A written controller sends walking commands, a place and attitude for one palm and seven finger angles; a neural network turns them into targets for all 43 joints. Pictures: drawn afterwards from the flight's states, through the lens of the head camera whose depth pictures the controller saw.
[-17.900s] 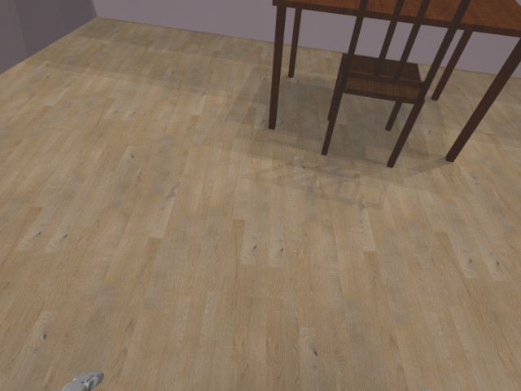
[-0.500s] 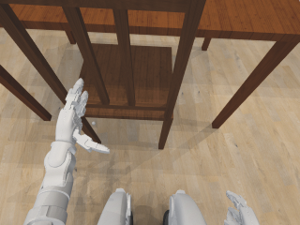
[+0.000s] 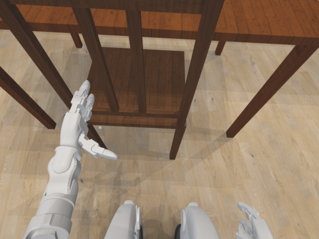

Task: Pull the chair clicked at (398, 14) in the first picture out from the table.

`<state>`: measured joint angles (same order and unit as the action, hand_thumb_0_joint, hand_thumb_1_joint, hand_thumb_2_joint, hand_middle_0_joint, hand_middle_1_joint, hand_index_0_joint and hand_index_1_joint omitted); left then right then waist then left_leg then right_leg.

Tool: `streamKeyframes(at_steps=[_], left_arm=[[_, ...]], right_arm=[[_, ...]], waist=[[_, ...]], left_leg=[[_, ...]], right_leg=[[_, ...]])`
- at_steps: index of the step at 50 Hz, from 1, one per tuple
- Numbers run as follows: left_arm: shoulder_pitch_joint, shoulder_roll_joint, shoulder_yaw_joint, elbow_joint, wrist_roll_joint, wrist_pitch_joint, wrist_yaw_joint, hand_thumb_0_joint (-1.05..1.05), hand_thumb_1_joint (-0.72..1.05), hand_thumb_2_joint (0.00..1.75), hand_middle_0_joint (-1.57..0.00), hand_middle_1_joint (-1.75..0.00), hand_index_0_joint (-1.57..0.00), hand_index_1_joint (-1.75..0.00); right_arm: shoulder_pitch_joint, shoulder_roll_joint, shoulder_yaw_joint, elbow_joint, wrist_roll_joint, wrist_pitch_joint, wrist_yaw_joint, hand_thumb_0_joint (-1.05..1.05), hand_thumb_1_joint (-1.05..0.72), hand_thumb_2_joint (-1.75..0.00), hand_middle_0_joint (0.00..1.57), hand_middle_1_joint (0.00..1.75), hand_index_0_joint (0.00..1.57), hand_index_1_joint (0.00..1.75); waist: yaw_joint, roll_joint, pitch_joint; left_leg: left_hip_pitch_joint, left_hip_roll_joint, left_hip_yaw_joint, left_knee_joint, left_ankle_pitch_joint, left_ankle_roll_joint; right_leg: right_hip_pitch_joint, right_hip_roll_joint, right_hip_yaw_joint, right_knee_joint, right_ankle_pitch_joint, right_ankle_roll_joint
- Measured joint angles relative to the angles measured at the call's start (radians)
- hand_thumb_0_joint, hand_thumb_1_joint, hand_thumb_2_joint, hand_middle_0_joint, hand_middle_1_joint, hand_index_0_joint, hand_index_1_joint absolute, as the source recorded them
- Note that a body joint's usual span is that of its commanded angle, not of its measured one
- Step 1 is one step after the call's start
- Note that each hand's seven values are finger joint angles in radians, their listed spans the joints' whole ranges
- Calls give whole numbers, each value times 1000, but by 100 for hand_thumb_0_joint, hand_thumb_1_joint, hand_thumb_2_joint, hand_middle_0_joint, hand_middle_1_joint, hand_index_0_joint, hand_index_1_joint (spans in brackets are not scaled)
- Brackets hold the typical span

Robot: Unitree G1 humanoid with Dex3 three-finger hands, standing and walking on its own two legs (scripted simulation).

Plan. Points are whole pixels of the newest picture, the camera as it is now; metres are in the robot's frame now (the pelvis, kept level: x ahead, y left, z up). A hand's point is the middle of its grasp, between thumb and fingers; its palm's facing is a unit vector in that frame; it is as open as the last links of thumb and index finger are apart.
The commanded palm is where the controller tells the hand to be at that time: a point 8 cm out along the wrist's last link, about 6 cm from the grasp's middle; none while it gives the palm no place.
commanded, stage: aim the fingers beside a spindle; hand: left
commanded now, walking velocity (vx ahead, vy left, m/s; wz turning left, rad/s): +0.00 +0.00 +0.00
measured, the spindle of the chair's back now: (103, 73) +0.52 +0.16 +0.06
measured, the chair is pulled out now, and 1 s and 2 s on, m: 0.00 0.00 0.00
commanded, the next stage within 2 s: push the fingers through the gap in 0.36 s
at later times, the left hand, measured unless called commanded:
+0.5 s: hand (106, 131) +0.37 +0.14 +0.02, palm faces -0.08 -1.00 -0.05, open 16.9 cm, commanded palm +0.36 +0.20 +0.02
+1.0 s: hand (104, 113) +0.42 +0.15 +0.02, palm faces -0.03 -1.00 -0.05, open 16.9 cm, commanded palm +0.40 +0.20 +0.02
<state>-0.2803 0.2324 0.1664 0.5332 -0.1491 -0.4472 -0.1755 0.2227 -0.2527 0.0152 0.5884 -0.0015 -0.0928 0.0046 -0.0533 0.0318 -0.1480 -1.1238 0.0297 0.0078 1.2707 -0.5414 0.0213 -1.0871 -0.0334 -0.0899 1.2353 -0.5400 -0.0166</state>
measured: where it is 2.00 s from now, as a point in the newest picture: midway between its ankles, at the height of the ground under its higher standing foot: outside the picture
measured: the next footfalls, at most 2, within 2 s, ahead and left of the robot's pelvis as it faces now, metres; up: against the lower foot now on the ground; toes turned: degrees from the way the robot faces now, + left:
none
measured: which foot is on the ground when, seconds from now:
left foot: down 0.00-1.00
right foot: down 0.00-1.00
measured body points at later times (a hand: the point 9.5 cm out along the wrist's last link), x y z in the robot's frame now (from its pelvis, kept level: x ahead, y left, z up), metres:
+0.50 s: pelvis +0.00 +0.00 +0.00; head +0.12 +0.00 +0.44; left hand +0.37 +0.19 +0.02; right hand +0.13 -0.26 -0.11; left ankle +0.03 +0.11 -0.62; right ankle +0.02 -0.12 -0.62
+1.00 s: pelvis +0.00 +0.00 +0.00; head +0.13 +0.00 +0.43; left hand +0.41 +0.21 +0.02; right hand +0.10 -0.26 -0.12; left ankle +0.03 +0.11 -0.62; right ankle +0.02 -0.12 -0.62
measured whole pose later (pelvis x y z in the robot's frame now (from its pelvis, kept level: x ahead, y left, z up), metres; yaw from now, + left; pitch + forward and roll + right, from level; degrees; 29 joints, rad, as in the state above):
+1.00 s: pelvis +0.00 +0.00 +0.00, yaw +0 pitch +24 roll -2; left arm -0.45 0.26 0.24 0.70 -0.13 -0.47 -0.17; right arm 0.26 -0.26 0.01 0.62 -0.01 -0.08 0.01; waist -0.08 0.03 -0.15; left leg -1.17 0.04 0.00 1.28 -0.54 0.02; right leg -1.13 -0.02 -0.09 1.25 -0.54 -0.02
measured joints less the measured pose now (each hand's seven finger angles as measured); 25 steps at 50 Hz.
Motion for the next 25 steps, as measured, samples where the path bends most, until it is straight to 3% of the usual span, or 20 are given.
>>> streamKeyframes(at_steps=[5,14,25], left_arm=[[20,-12,-18,-11,-7,27,-9,-1,-50,30,-6,-8,-6,-8],[24,-20,-14,-20,16,-13,33,-1,-50,30,-6,-8,-7,-8],[28,-20,-24,-11,-3,7,2,-1,-50,30,-6,-8,-6,-8]], right_arm=[[6,-1,-3,-12,2,7,2,1,-91,-90,20,30,21,30],[11,-1,-1,-3,-4,9,2,1,-91,-90,20,30,21,30],[12,-8,-7,-6,1,12,-1,1,-91,-90,20,30,21,30]], waist=[[-1,6,0],[1,1,-2],[1,5,1]], left_leg=[[1,0,4,-6,2,2],[10,0,6,-9,2,0],[6,1,2,-12,4,-5]], right_leg=[[-1,0,4,-6,4,3],[5,0,7,-4,1,1],[1,2,4,-5,1,-4]])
